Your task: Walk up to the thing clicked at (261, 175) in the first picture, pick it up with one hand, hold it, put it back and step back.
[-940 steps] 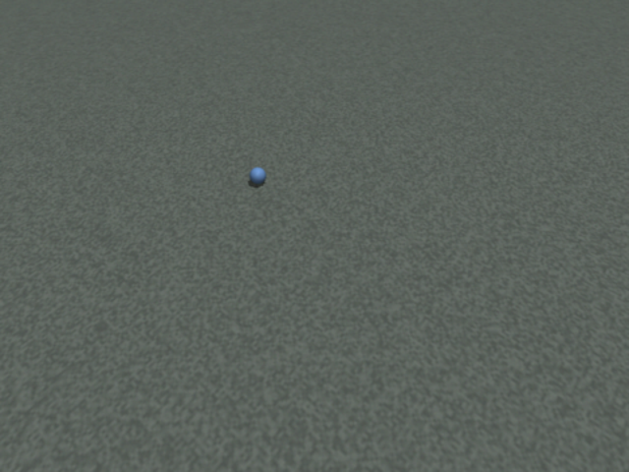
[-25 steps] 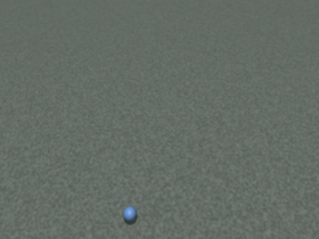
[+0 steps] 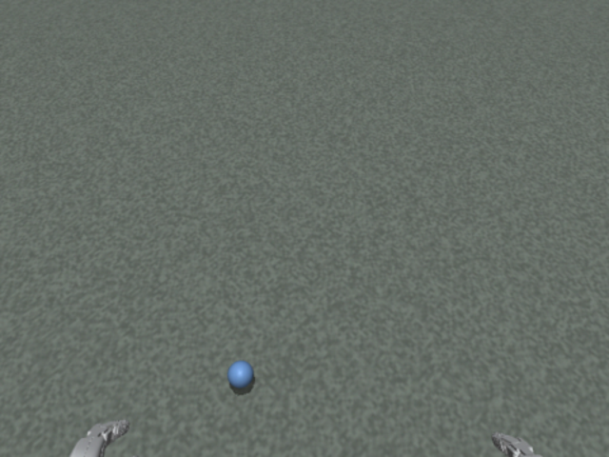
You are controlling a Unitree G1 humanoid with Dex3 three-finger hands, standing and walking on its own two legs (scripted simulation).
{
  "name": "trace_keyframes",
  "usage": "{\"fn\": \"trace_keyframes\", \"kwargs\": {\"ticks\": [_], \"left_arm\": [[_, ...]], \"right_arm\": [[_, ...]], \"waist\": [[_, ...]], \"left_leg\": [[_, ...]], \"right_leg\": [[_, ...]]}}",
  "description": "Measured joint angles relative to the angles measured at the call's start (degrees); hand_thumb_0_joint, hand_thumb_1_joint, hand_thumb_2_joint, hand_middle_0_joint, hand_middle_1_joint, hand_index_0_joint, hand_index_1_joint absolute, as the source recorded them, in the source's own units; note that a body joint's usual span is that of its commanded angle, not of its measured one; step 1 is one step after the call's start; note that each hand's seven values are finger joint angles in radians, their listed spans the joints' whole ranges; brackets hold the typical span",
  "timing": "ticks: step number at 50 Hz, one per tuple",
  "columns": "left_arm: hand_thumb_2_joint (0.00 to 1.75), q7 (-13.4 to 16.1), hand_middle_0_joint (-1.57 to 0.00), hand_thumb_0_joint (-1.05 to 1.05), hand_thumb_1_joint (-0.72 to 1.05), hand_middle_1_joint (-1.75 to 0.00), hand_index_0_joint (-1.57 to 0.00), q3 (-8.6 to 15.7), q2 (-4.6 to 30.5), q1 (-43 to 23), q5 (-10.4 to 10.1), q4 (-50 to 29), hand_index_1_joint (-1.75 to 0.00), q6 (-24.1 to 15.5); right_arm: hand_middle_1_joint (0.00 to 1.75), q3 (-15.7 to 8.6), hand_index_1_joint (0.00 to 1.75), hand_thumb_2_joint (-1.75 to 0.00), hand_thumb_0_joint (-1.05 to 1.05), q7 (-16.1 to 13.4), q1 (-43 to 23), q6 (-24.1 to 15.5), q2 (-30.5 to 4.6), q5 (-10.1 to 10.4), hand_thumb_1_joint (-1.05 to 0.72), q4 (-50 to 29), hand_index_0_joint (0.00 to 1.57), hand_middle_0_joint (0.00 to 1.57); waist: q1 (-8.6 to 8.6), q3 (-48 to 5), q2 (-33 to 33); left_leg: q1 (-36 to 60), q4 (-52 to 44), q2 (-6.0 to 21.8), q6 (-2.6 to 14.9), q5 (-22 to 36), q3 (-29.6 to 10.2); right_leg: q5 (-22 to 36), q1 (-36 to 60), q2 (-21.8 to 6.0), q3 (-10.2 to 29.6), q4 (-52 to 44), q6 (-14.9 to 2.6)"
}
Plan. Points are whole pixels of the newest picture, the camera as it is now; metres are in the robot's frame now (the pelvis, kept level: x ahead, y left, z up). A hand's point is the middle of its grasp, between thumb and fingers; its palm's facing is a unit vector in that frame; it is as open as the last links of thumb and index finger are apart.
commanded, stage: rise first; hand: left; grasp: from above
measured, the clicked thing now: (240, 374) +0.42 +0.20 -0.73
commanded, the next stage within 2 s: none
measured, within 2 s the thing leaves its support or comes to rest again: neither
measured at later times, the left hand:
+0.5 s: hand out of the picture +0.15 +0.26 -0.21, palm faces -0.14 -0.88 -0.45, open 14.0 cm
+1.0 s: hand out of the picture +0.16 +0.27 -0.30, palm faces -0.35 -0.73 -0.59, open 14.3 cm
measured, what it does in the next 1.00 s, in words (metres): lowers itself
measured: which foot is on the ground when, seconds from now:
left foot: down 0.00-1.00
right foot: down 0.00-1.00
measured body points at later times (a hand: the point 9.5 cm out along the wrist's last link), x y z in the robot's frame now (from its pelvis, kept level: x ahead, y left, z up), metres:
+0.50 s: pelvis +0.00 +0.01 -0.07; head +0.10 +0.02 +0.37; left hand +0.16 +0.30 -0.18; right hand +0.16 -0.25 -0.17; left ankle +0.02 +0.14 -0.73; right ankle -0.01 -0.13 -0.73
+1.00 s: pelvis -0.02 +0.01 -0.16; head +0.13 +0.02 +0.26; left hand +0.18 +0.31 -0.27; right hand +0.18 -0.24 -0.25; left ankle +0.02 +0.14 -0.73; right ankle -0.01 -0.13 -0.73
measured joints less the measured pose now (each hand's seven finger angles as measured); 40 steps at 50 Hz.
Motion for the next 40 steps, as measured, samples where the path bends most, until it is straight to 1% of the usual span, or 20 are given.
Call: {"fn": "trace_keyframes", "kwargs": {"ticks": [3, 5, 8, 12, 15, 18, 22, 26, 31, 34, 40], "left_arm": [[0.93, -0.9, -0.15, 0.01, 0.48, -0.69, -0.15, 2.3, 0.6, -2.2, 3.1, -0.7, -0.68, 0.7], [0.93, -0.6, -0.13, 0.01, 0.35, -0.78, -0.14, 3.1, 0.3, -1.5, 4.2, -3.8, -0.77, 2.2], [0.94, 0.3, -0.11, 0.00, 0.15, -0.89, -0.12, 2.5, -0.6, 0.4, 5.5, -7.1, -0.87, 5.2], [0.96, 1.0, -0.09, 0.00, -0.12, -0.98, -0.11, 2.1, -1.5, 2.9, 6.7, -10.5, -0.96, 9.4], [0.96, 1.2, -0.09, 0.00, -0.28, -1.02, -0.10, 2.4, -2.0, 4.6, 7.9, -13.3, -1.00, 10.5], [0.97, 1.5, -0.09, 0.00, -0.39, -1.04, -0.10, 2.8, -2.3, 6.7, 9.2, -17.7, -1.03, 10.5], [0.98, 1.8, -0.09, 0.00, -0.48, -1.05, -0.09, 2.7, -2.4, 9.5, 10.8, -24.3, -1.05, 10.7], [0.99, 1.7, -0.08, 0.00, -0.52, -1.06, -0.08, 2.0, -2.4, 12.1, 11.9, -29.2, -1.06, 12.2], [0.99, 1.8, -0.08, 0.00, -0.54, -1.06, -0.07, 1.3, -2.2, 14.6, 13.2, -33.3, -1.06, 13.6], [0.99, 2.0, -0.08, 0.00, -0.55, -1.06, -0.07, 1.2, -2.0, 15.5, 14.1, -34.9, -1.06, 13.7], [0.99, 2.4, -0.07, 0.00, -0.55, -1.06, -0.07, 1.1, -1.7, 17.3, 15.1, -39.4, -1.06, 13.0]], "right_arm": [[0.30, -0.7, 0.30, -0.91, 0.01, 0.5, 1.0, -0.1, 1.9, -0.7, -0.96, -3.0, 0.20, 0.20], [0.30, -1.1, 0.30, -0.91, 0.01, 0.7, 2.3, 0.2, 2.6, -0.8, -0.96, -4.8, 0.20, 0.20], [0.30, -1.0, 0.30, -0.92, 0.01, 1.0, 3.8, 0.7, 2.9, -0.6, -0.97, -7.0, 0.20, 0.20], [0.30, -1.2, 0.30, -0.92, 0.01, 1.5, 4.3, 0.4, 2.8, -0.5, -0.97, -9.8, 0.20, 0.20], [0.30, -1.5, 0.30, -0.92, 0.01, 1.7, 4.2, -0.7, 2.8, -0.7, -0.96, -11.7, 0.20, 0.20], [0.30, -1.9, 0.30, -0.91, 0.01, 1.6, 3.6, -1.8, 2.8, -1.0, -0.95, -13.2, 0.20, 0.20], [0.30, -2.1, 0.30, -0.91, 0.01, 1.3, 2.3, -2.7, 3.1, -1.4, -0.95, -14.6, 0.20, 0.20], [0.30, -1.9, 0.30, -0.91, 0.01, 1.2, 1.2, -3.3, 3.5, -1.6, -0.94, -15.9, 0.20, 0.20], [0.30, -1.4, 0.30, -0.91, 0.01, 1.2, 0.5, -4.2, 3.8, -1.9, -0.93, -17.3, 0.20, 0.20], [0.30, -1.2, 0.30, -0.91, 0.01, 1.3, 0.3, -4.9, 3.8, -2.0, -0.93, -18.3, 0.20, 0.20], [0.30, -1.4, 0.30, -0.90, 0.01, 1.7, -0.3, -5.8, 3.8, -2.1, -0.92, -19.3, 0.20, 0.20]], "waist": [[-0.57, -1.7, -0.6], [-0.64, -2.7, -0.7], [-1.04, -4.3, 0.0], [-1.30, -6.2, 0.6], [-1.03, -7.2, 0.6], [-0.63, -7.8, 0.2], [-0.29, -8.2, 0.0], [-0.27, -8.5, 0.1], [-0.41, -9.6, 0.4], [-0.48, -10.1, 0.5], [-0.47, -11.1, 0.6]], "left_leg": [[-5.2, 4.8, 0.2, -0.12, -2.0, 0.4], [-7.0, 7.0, 0.4, -0.09, -3.2, 0.7], [-9.0, 9.5, 0.3, 0.12, -4.7, 0.9], [-13.2, 14.4, 0.3, 0.40, -7.2, 1.1], [-17.6, 19.2, 0.2, 0.51, -9.4, 1.1], [-22.1, 24.2, 0.1, 0.52, -11.6, 0.9], [-26.7, 29.5, 0.1, 0.48, -13.9, 0.5], [-29.7, 32.6, 0.2, 0.40, -15.3, 0.0], [-33.4, 35.8, 0.3, 0.33, -16.5, -0.5], [-36.2, 38.4, 0.3, 0.32, -17.5, -0.7], [-42.6, 44.2, 0.3, 0.25, -19.5, -1.0]], "right_leg": [[-1.9, -5.5, 0.3, 0.5, 4.9, -0.07], [-2.9, -7.4, 0.4, 1.0, 7.0, -0.02], [-4.1, -9.2, 0.4, 1.2, 9.1, 0.18], [-6.3, -13.3, 0.4, 1.5, 13.5, 0.50], [-8.5, -17.7, 0.4, 1.7, 18.3, 0.67], [-10.8, -22.1, 0.4, 1.6, 23.4, 0.77], [-13.2, -26.4, 0.6, 1.4, 28.4, 0.80], [-14.4, -29.1, 0.7, 1.0, 31.2, 0.78], [-15.7, -32.5, 0.9, 0.6, 34.1, 0.74], [-16.6, -35.2, 1.0, 0.5, 36.5, 0.74], [-18.7, -41.5, 1.1, 0.4, 42.4, 0.78]]}}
